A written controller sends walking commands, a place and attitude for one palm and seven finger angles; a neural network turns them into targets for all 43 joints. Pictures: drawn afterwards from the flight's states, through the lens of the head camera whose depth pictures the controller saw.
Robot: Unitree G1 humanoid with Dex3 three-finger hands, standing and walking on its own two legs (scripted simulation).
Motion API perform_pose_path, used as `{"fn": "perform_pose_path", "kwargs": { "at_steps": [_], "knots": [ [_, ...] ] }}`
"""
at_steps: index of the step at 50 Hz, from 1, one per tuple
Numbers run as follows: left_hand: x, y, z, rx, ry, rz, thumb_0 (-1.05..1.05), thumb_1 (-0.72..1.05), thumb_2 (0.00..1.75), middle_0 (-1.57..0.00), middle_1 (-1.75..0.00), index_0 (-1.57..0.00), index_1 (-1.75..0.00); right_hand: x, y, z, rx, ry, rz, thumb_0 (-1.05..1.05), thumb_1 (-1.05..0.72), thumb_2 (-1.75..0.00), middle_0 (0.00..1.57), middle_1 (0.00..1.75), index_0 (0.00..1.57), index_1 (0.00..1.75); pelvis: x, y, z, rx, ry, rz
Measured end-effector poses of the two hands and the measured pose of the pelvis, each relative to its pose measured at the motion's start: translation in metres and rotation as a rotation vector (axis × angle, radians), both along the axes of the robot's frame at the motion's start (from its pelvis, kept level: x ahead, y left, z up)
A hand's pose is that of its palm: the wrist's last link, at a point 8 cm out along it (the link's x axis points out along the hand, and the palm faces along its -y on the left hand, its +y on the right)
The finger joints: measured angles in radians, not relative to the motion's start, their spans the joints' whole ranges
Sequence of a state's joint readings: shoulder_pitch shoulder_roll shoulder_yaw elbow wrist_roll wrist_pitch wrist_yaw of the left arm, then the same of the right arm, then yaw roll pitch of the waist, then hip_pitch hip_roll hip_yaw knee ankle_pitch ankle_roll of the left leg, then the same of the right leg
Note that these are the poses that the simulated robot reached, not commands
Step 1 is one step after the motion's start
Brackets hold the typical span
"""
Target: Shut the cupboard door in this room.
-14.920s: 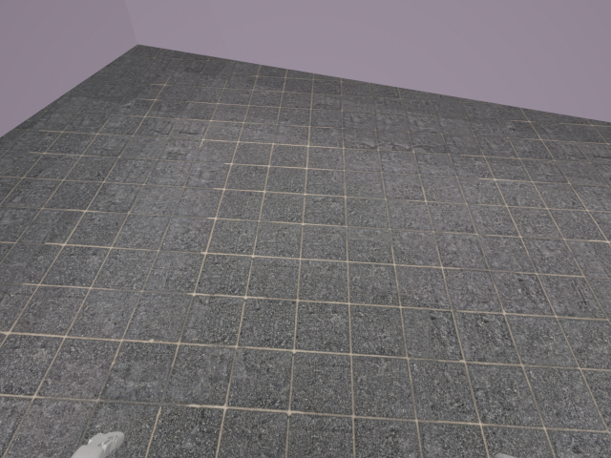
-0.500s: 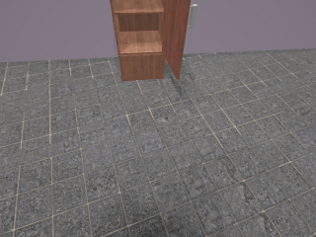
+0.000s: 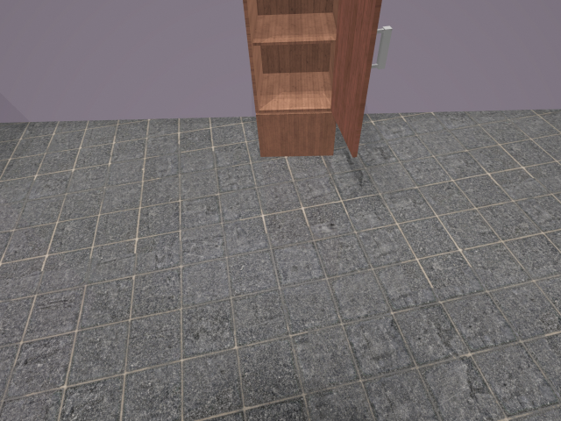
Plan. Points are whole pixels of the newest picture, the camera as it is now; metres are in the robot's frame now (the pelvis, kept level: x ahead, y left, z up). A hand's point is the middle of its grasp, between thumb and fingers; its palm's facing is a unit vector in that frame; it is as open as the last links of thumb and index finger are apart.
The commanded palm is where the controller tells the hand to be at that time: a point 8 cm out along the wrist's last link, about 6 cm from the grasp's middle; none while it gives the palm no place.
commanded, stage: turn or walk to find it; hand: left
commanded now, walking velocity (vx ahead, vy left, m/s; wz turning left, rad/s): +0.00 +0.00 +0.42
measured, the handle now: (377, 49) +1.23 -0.26 -0.03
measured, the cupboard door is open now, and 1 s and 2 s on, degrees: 100 100 100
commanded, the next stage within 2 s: stand and wait in 1.00 s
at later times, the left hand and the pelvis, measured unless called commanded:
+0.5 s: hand out of the picture -0.04 +0.23 -0.17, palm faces +0.21 -0.95 -0.24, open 7.3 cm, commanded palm none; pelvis -0.02 +0.02 +0.00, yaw +10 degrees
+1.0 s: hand out of the picture -0.05 +0.14 -0.15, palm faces +0.38 -0.89 -0.26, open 7.3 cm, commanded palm none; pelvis -0.04 -0.06 +0.01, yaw +22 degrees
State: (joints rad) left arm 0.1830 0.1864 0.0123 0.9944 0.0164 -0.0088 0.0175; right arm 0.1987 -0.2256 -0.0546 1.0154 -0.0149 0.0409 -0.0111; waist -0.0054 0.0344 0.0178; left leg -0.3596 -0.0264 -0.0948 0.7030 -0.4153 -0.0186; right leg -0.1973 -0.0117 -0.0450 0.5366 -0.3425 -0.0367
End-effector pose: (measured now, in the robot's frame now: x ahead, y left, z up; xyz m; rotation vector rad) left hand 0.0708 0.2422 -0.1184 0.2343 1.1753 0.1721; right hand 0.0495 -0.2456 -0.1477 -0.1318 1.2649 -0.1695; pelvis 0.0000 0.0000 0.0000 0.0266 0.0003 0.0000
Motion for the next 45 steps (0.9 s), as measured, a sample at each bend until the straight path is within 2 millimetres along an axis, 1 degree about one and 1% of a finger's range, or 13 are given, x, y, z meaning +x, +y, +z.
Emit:
{"fn": "perform_pose_path", "kwargs": {
  "at_steps": [5, 9, 12, 15, 17, 19, 21, 23, 28, 32, 36, 39, 45],
  "knots": [
    [-0.031, -0.015, -0.005, -0.029, 0.078, 0.036, 0.0, 0.91, 0.9, -0.2, -0.3, -0.2, -0.3, 0.008, -0.006, 0.004, 0.001, 0.009, 0.022, 0.0, -0.91, -0.9, 0.2, 0.3, 0.2, 0.3, 0.001, -0.007, 0.004, 0.009, -0.011, 0.018],
    [-0.061, -0.015, -0.012, -0.044, 0.133, 0.096, 0.0, 0.92, 0.9, -0.2, -0.3, -0.2, -0.3, 0.011, -0.003, 0.005, -0.012, 0.055, 0.069, 0.0, -0.91, -0.9, 0.2, 0.3, 0.2, 0.3, -0.002, -0.006, 0.003, 0.0, -0.012, 0.054],
    [-0.086, -0.009, -0.019, -0.057, 0.18, 0.143, 0.0, 0.92, 0.9, -0.2, -0.3, -0.2, -0.3, 0.018, 0.004, 0.007, -0.027, 0.075, 0.111, 0.0, -0.91, -0.9, 0.2, 0.3, 0.2, 0.3, -0.006, -0.001, 0.001, -0.008, -0.007, 0.08],
    [-0.111, 0.001, -0.029, -0.071, 0.226, 0.191, 0.0, 0.91, 0.9, -0.2, -0.3, -0.2, -0.3, 0.028, 0.015, 0.008, -0.046, 0.067, 0.154, 0.0, -0.91, -0.9, 0.2, 0.3, 0.2, 0.3, -0.008, 0.008, -0.003, -0.022, -0.004, 0.112],
    [-0.124, 0.01, -0.036, -0.078, 0.249, 0.222, 0.0, 0.91, 0.9, -0.2, -0.3, -0.2, -0.3, 0.034, 0.023, 0.009, -0.058, 0.048, 0.18, 0.0, -0.91, -0.9, 0.2, 0.3, 0.2, 0.3, -0.01, 0.013, -0.007, -0.016, -0.006, 0.127],
    [-0.131, 0.017, -0.036, -0.075, 0.265, 0.237, 0.0, 0.91, 0.9, -0.2, -0.3, -0.2, -0.3, 0.038, 0.031, 0.014, -0.059, 0.027, 0.197, 0.0, -0.91, -0.9, 0.2, 0.3, 0.2, 0.3, -0.013, 0.017, -0.005, -0.014, -0.011, 0.129],
    [-0.133, 0.023, -0.032, -0.07, 0.264, 0.248, 0.0, 0.91, 0.9, -0.2, -0.3, -0.2, -0.3, 0.04, 0.036, 0.019, -0.06, 0.008, 0.205, 0.0, -0.91, -0.9, 0.2, 0.3, 0.2, 0.3, -0.014, 0.019, -0.001, -0.025, -0.015, 0.138],
    [-0.129, 0.028, -0.027, -0.064, 0.238, 0.255, 0.0, 0.91, 0.9, -0.2, -0.3, -0.2, -0.3, 0.041, 0.04, 0.022, -0.056, -0.005, 0.214, 0.0, -0.91, -0.9, 0.2, 0.3, 0.2, 0.3, -0.017, 0.02, 0.003, -0.038, -0.019, 0.154],
    [-0.106, 0.035, -0.017, -0.04, 0.125, 0.258, 0.0, 0.91, 0.9, -0.2, -0.3, -0.2, -0.3, 0.037, 0.041, 0.024, -0.033, -0.017, 0.236, 0.0, -0.91, -0.9, 0.2, 0.3, 0.2, 0.3, -0.023, 0.014, 0.006, -0.041, -0.023, 0.184],
    [-0.085, 0.028, -0.009, -0.018, 0.045, 0.251, 0.0, 0.91, 0.9, -0.19, -0.3, -0.2, -0.3, 0.033, 0.028, 0.019, -0.014, -0.016, 0.242, 0.0, -0.91, -0.9, 0.2, 0.3, 0.2, 0.3, -0.027, 0.0, 0.005, -0.032, -0.021, 0.208],
    [-0.073, 0.009, -0.003, 0.007, -0.019, 0.246, 0.0, 0.91, 0.9, -0.19, -0.3, -0.2, -0.3, 0.03, 0.005, 0.006, 0.005, -0.005, 0.246, 0.0, -0.91, -0.9, 0.2, 0.3, 0.2, 0.3, -0.03, -0.02, -0.002, -0.015, -0.013, 0.236],
    [-0.076, -0.009, 0.0, 0.029, -0.048, 0.253, 0.0, 0.91, 0.9, -0.2, -0.3, -0.2, -0.3, 0.03, -0.015, -0.007, 0.011, 0.008, 0.252, 0.0, -0.91, -0.9, 0.2, 0.3, 0.2, 0.3, -0.033, -0.036, -0.008, -0.012, -0.015, 0.267],
    [-0.113, -0.041, 0.009, 0.01, -0.012, 0.331, 0.0, 0.91, 0.9, -0.2, -0.3, -0.2, -0.3, 0.033, -0.039, -0.001, -0.004, 0.053, 0.307, 0.0, -0.91, -0.9, 0.2, 0.3, 0.2, 0.3, -0.037, -0.051, 0.002, 0.013, -0.022, 0.337]
  ]
}}
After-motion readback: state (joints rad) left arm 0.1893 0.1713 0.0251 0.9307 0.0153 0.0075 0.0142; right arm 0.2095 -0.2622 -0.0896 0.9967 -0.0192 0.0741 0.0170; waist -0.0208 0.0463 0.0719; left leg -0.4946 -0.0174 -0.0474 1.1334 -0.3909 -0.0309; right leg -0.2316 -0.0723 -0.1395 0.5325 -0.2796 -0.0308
